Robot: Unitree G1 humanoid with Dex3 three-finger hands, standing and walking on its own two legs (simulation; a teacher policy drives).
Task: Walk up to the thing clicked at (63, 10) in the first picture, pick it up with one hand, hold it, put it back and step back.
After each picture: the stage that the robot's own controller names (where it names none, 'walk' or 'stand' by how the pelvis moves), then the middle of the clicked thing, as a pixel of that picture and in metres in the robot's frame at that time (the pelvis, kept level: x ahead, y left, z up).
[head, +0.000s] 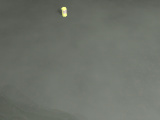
stand; (64, 11) +2.04 +0.21 -0.72
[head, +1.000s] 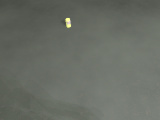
walk; (68, 22) +1.91 +0.28 -0.72
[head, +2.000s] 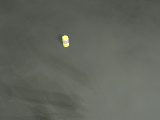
walk; (65, 41) +1.32 +0.24 -0.71
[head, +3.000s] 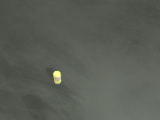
walk; (57, 77) +0.85 +0.22 -0.70
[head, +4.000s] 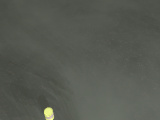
walk; (49, 114) +0.51 +0.20 -0.71
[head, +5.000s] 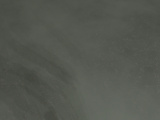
stand; out of the picture +0.39 +0.20 -0.72
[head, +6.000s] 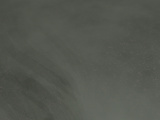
stand; out of the picture +0.38 +0.20 -0.72
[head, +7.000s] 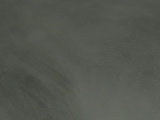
stand; out of the picture +0.35 +0.21 -0.73
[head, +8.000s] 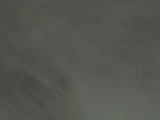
stand; out of the picture +0.35 +0.21 -0.73
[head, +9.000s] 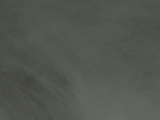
go down; out of the picture +0.35 +0.20 -0.73
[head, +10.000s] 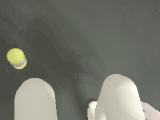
go down; (17, 59) +0.44 +0.24 -0.32
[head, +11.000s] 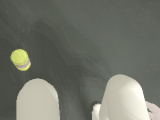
approach; (21, 60) +0.45 +0.23 -0.30
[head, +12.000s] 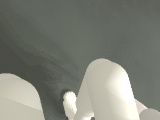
close in; out of the picture +0.43 +0.27 -0.22
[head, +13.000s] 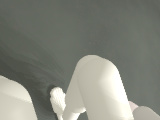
close; out of the picture +0.42 +0.28 -0.22
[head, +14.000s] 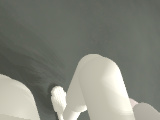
lift; out of the picture +0.42 +0.27 -0.23
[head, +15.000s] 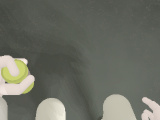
lift; (19, 77) +0.34 +0.21 -0.03
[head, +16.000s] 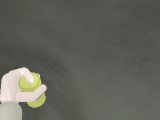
hold; (33, 90) +0.33 +0.18 -0.01
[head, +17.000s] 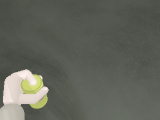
hold; (35, 92) +0.32 +0.17 +0.00
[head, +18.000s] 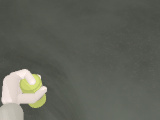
hold; (33, 91) +0.33 +0.18 +0.00
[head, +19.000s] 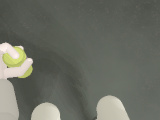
crouch; (18, 63) +0.42 +0.20 -0.07
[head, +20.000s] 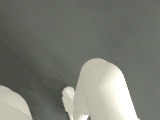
lower; out of the picture +0.47 +0.28 -0.19
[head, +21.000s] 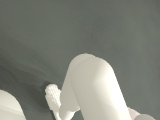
lower; out of the picture +0.45 +0.30 -0.23
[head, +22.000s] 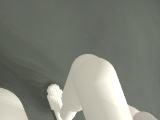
lower; out of the picture +0.45 +0.29 -0.23
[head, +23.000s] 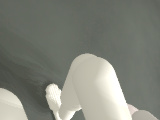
lower; out of the picture +0.45 +0.29 -0.23
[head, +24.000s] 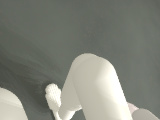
rest; out of the picture +0.45 +0.29 -0.23
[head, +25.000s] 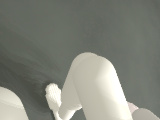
withdraw; out of the picture +0.44 +0.28 -0.23
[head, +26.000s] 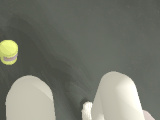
stand; (8, 53) +0.46 +0.24 -0.27
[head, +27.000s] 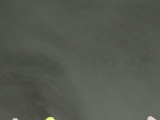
stand; out of the picture +0.40 +0.19 -0.64
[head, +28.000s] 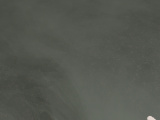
stand; out of the picture +0.41 +0.20 -0.67
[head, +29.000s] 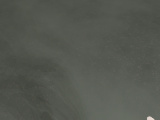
stand; out of the picture +0.40 +0.20 -0.67
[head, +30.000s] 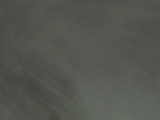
stand; out of the picture +0.42 +0.18 -0.72
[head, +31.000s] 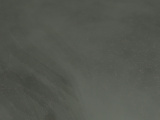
stand; out of the picture +0.39 +0.20 -0.72
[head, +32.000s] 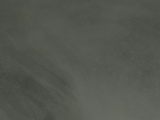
walk; out of the picture +0.39 +0.20 -0.73
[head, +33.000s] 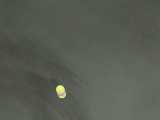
walk; (61, 91) +0.58 +0.21 -0.70
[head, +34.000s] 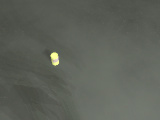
walk; (54, 59) +0.91 +0.22 -0.70
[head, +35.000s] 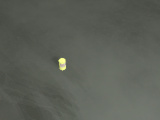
stand; (62, 64) +1.02 +0.18 -0.71
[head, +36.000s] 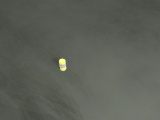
stand; (62, 64) +1.04 +0.19 -0.73
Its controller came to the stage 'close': yes
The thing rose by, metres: 0.70
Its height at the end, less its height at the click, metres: +0.00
